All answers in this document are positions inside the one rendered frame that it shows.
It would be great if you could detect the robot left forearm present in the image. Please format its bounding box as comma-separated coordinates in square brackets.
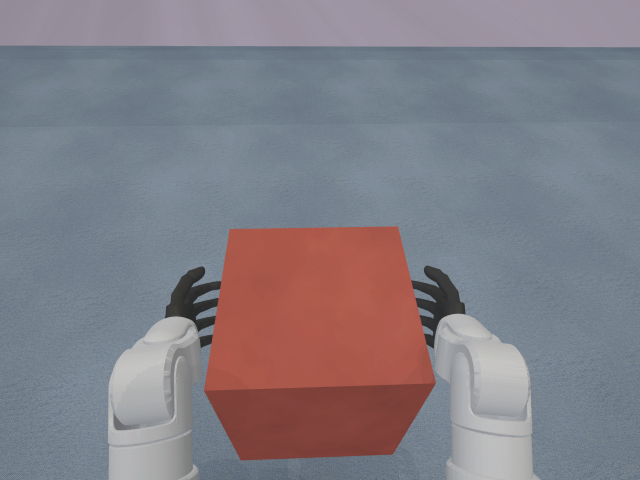
[108, 317, 203, 480]

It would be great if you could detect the robot right hand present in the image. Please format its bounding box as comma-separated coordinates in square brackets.
[411, 266, 466, 349]

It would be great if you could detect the robot left hand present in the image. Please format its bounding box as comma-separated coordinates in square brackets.
[164, 267, 221, 348]

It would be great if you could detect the robot right forearm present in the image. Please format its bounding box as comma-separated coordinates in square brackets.
[434, 314, 541, 480]

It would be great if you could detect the carton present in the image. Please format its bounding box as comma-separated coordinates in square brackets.
[204, 226, 436, 460]

